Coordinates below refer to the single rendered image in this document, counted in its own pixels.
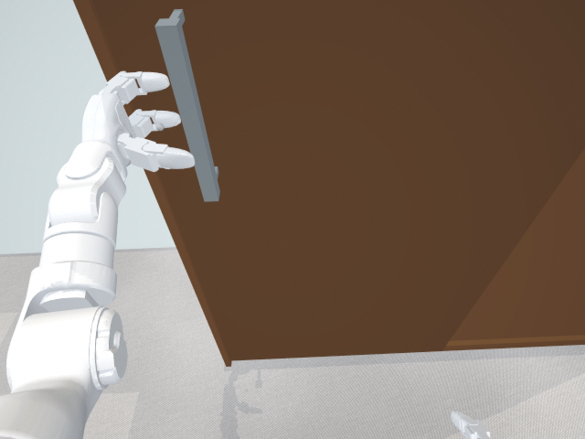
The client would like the robot left hand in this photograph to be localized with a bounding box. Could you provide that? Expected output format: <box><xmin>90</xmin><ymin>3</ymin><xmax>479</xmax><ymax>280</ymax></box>
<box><xmin>81</xmin><ymin>71</ymin><xmax>195</xmax><ymax>172</ymax></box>

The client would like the robot left upper arm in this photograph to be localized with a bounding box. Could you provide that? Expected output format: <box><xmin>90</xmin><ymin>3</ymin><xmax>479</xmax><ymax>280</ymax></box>
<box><xmin>0</xmin><ymin>306</ymin><xmax>128</xmax><ymax>439</ymax></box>

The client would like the wardrobe door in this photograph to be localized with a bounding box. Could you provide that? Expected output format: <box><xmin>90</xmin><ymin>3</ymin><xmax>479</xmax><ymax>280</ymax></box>
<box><xmin>450</xmin><ymin>148</ymin><xmax>585</xmax><ymax>341</ymax></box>
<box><xmin>92</xmin><ymin>0</ymin><xmax>585</xmax><ymax>361</ymax></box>

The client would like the handle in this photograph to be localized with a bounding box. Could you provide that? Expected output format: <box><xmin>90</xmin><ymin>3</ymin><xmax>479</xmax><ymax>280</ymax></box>
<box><xmin>155</xmin><ymin>9</ymin><xmax>220</xmax><ymax>202</ymax></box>

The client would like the left robot forearm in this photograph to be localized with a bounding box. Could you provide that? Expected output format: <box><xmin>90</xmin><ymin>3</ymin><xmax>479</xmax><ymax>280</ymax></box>
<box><xmin>6</xmin><ymin>140</ymin><xmax>128</xmax><ymax>391</ymax></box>

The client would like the robot right hand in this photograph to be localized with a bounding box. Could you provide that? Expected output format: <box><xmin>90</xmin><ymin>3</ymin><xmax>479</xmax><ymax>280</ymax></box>
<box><xmin>451</xmin><ymin>411</ymin><xmax>491</xmax><ymax>439</ymax></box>

